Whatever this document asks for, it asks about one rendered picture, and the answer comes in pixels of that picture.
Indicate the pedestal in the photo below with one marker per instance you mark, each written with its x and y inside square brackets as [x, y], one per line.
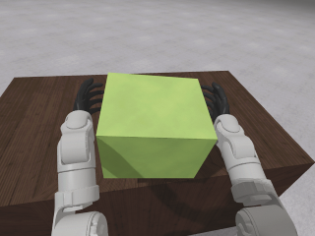
[32, 111]

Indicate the carton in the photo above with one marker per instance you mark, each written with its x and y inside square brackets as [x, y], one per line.
[153, 127]

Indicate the robot right hand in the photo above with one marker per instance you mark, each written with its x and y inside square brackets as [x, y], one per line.
[218, 103]

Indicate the robot left hand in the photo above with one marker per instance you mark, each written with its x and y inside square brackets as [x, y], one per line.
[83, 102]

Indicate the robot right forearm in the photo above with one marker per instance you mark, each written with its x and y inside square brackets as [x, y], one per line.
[250, 186]

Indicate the robot left forearm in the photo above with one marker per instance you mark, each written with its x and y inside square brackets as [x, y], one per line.
[77, 186]

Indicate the right robot upper arm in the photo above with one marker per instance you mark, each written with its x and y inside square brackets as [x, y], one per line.
[263, 221]

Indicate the left robot upper arm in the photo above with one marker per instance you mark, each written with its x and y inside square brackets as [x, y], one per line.
[92, 223]

